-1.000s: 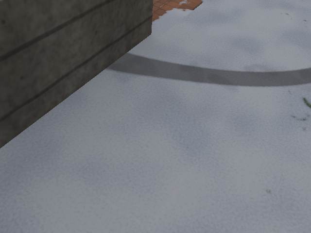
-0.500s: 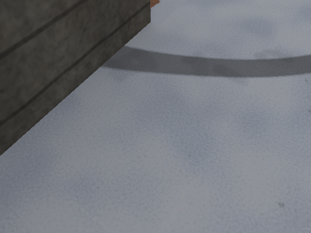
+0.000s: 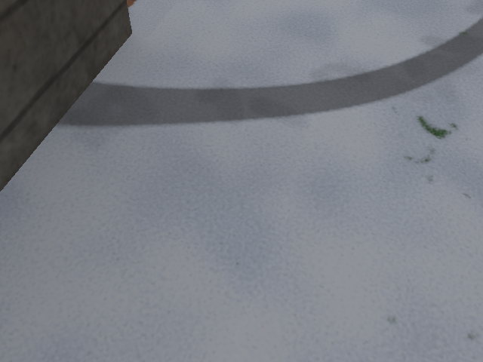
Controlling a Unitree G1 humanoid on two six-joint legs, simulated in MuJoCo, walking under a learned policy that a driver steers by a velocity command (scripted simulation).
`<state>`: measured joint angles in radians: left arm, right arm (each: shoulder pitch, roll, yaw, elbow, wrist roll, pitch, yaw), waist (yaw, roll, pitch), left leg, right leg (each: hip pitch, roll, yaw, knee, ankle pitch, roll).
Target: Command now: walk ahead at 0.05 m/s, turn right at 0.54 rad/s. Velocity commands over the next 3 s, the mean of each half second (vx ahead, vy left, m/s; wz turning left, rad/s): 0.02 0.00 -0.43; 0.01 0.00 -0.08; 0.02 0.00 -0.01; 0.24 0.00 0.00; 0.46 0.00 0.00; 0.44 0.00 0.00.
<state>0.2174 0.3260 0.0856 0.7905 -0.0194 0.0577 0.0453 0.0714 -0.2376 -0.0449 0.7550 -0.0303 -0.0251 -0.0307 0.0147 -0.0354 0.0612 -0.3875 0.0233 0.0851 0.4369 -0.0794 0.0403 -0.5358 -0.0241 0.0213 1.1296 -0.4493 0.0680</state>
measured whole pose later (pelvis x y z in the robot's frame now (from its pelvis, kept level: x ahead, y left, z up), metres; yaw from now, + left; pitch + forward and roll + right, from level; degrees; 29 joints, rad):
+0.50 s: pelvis +0.02 -0.05 +0.01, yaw -13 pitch +1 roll +2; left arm 0.19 0.25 0.04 0.73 0.01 0.01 0.03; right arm 0.13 -0.30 -0.09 0.83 0.00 0.02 -0.03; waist 0.00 0.04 0.02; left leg -0.45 0.04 -0.01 0.83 -0.31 -0.07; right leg -0.24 0.04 0.02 0.44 -0.22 -0.06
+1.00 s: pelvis +0.03 -0.03 +0.00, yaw -14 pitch -2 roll +0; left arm 0.18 0.25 0.05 0.89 0.01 0.02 0.02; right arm 0.14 -0.24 -0.03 0.95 -0.01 -0.01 -0.02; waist 0.00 0.00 0.04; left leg -0.20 0.02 0.00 0.51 -0.28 -0.01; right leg -0.20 0.03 0.03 0.51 -0.28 -0.02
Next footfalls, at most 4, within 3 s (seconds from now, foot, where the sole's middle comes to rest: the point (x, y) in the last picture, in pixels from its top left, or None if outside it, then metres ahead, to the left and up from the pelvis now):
0.22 right None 0.04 -0.14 -0.77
0.62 left None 0.10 0.09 -0.77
2.26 right None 0.43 -0.22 -0.77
2.80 left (259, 249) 0.77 -0.04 -0.77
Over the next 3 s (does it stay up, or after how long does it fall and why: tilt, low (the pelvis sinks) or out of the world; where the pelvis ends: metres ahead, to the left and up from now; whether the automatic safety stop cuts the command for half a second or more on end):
stays up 0.68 -0.11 0.01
